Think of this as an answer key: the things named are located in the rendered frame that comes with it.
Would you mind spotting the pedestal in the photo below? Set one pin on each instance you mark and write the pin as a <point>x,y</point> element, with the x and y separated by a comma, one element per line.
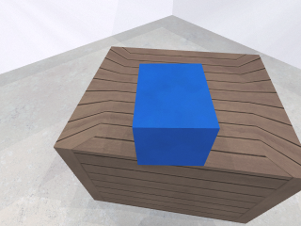
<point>254,163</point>

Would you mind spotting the carton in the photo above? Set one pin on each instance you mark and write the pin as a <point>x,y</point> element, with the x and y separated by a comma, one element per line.
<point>174,121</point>

